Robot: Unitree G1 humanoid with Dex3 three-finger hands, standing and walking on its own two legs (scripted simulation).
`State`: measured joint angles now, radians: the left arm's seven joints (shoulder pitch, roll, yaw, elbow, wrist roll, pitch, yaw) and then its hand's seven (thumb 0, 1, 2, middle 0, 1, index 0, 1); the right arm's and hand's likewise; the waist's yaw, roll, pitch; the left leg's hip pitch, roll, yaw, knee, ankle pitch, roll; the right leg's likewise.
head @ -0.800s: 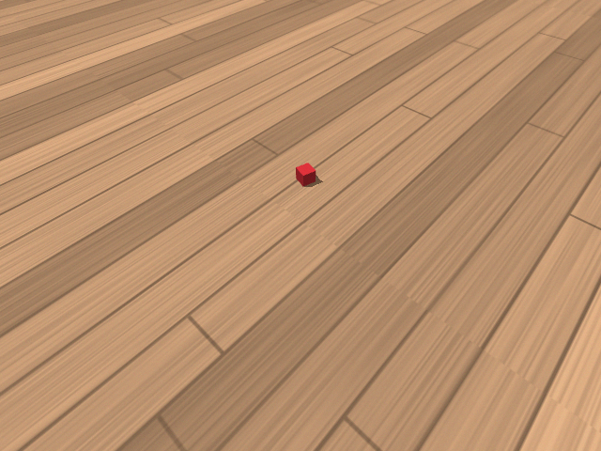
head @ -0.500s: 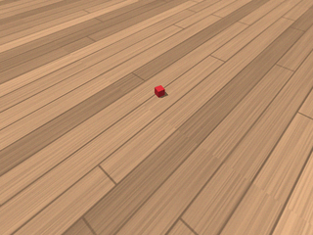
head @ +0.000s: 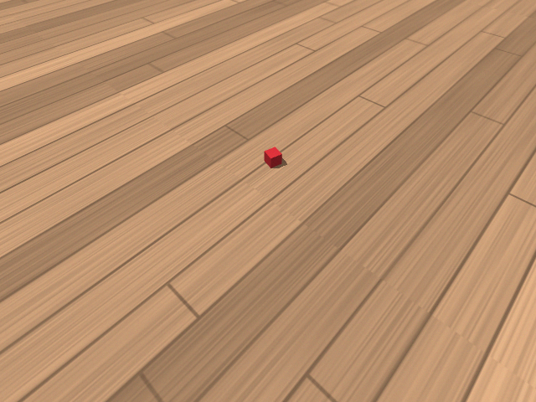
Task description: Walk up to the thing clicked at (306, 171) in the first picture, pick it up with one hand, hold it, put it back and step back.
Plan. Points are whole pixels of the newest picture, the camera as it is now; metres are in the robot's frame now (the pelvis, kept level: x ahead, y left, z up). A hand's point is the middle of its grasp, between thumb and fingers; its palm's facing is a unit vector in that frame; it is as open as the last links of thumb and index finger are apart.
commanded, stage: stand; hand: left
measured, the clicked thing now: (273, 157) +1.43 -0.02 -0.75
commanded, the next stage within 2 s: walk up in 0.32 s
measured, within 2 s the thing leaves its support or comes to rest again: neither
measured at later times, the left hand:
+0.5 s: hand out of the picture +0.08 +0.29 -0.16, palm faces -0.21 -0.89 -0.40, open 7.4 cm
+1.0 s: hand (148, 263) +0.41 +0.27 -0.13, palm faces -0.45 -0.72 -0.53, open 7.4 cm
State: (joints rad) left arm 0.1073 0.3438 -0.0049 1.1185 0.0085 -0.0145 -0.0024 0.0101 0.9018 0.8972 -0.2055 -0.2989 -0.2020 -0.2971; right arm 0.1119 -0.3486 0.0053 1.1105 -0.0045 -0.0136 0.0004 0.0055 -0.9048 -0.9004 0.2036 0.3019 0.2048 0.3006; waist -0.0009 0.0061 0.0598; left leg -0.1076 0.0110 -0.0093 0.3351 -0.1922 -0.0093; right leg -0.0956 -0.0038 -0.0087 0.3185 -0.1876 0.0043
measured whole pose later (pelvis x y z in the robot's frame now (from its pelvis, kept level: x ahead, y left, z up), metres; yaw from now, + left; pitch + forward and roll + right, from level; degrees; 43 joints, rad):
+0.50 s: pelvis +0.02 +0.02 -0.01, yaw -10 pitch +0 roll +0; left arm 0.28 0.37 0.04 1.06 0.02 0.00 -0.02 0.01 0.90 0.90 -0.21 -0.30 -0.20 -0.30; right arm 0.12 -0.43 -0.10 0.89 -0.05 -0.02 0.10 0.00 -0.90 -0.90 0.21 0.30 0.21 0.30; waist -0.03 0.05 0.03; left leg -0.17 0.01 0.11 0.49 -0.32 0.05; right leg -0.33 -0.01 0.04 0.69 -0.40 0.01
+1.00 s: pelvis +0.25 +0.02 -0.02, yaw -31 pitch -3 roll -2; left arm 0.41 0.39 0.02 0.89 0.01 -0.10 0.04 0.01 0.89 0.90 -0.21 -0.30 -0.21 -0.30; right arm 0.13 -0.50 -0.09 0.72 -0.06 0.05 0.18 0.01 -0.91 -0.90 0.20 0.30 0.20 0.30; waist 0.00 0.17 0.06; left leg -0.64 0.14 -0.11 0.90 -0.19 -0.03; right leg -0.14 -0.06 0.09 0.52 -0.35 0.05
